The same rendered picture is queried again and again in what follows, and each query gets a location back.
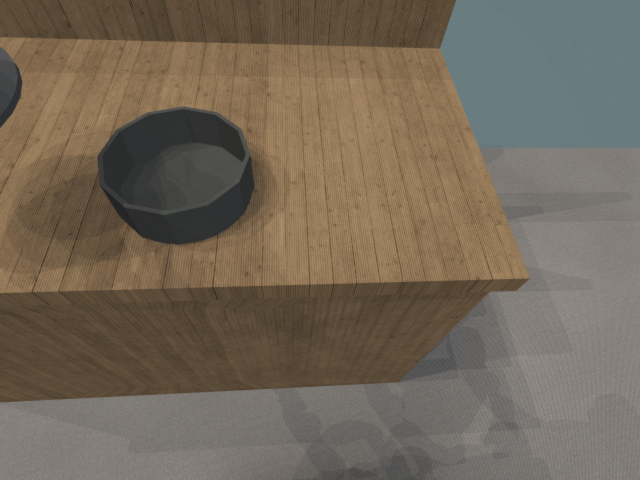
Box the pot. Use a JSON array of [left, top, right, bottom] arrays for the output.
[[98, 106, 255, 245]]

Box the lid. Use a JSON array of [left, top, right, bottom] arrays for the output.
[[0, 47, 22, 128]]

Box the table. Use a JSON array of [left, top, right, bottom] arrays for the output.
[[0, 0, 530, 402]]

